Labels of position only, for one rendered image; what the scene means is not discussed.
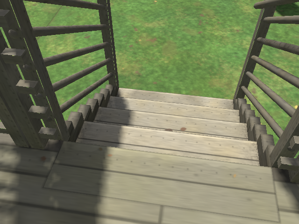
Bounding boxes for stairs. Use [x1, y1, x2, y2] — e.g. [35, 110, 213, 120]
[76, 88, 260, 166]

